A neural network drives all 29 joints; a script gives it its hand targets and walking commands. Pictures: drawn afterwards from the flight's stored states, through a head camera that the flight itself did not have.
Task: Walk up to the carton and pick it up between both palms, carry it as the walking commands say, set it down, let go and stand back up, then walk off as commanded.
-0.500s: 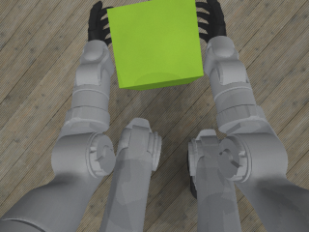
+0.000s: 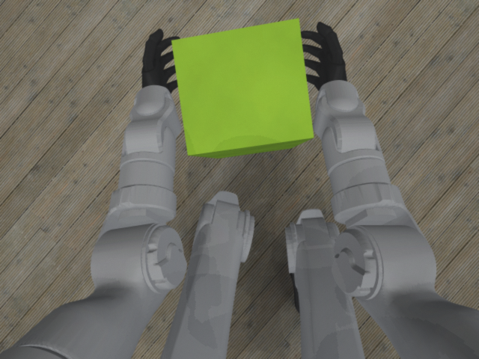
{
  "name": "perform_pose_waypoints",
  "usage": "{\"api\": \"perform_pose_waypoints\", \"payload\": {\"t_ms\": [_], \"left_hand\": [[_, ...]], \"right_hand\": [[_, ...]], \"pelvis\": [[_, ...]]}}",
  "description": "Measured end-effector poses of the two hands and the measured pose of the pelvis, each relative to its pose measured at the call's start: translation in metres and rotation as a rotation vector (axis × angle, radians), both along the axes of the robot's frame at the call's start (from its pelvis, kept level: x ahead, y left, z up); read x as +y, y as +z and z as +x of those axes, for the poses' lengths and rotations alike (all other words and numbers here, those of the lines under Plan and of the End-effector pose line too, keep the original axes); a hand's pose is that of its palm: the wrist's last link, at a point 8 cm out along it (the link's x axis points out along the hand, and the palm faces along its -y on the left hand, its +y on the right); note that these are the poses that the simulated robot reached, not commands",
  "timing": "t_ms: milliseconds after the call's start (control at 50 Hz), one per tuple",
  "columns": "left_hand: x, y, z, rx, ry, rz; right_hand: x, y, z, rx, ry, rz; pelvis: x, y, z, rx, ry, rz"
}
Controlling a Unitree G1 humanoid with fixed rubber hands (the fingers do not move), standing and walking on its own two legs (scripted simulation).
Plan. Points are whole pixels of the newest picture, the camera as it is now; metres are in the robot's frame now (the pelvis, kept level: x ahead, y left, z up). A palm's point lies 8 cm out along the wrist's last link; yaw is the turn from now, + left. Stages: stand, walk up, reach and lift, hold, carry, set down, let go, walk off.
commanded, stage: reach and lift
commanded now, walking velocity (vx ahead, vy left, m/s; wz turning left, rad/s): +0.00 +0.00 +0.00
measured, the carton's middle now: (247, 108) +0.47 +0.08 -0.18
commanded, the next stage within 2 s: none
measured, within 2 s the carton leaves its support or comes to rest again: neither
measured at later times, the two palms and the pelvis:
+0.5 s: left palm (137, 78) +0.45 +0.21 -0.02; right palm (350, 71) +0.49 -0.04 -0.02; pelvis +0.01 +0.00 +0.06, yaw +1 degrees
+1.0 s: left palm (109, 61) +0.44 +0.21 +0.06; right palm (382, 55) +0.48 -0.04 +0.06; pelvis +0.02 +0.00 +0.12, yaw +1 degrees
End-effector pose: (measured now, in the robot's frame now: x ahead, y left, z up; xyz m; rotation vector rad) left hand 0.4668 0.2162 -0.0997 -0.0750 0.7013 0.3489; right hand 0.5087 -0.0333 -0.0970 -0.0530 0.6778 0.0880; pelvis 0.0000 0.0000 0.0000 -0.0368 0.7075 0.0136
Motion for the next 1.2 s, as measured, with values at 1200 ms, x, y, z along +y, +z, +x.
{"api": "perform_pose_waypoints", "payload": {"t_ms": [1200], "left_hand": [[-0.011,0.185,-0.032,-0.018,0.003,-0.015]], "right_hand": [[-0.012,0.183,-0.037,-0.012,-0.025,-0.001]], "pelvis": [[-0.002,0.146,0.029,-0.138,0.021,0.009]]}}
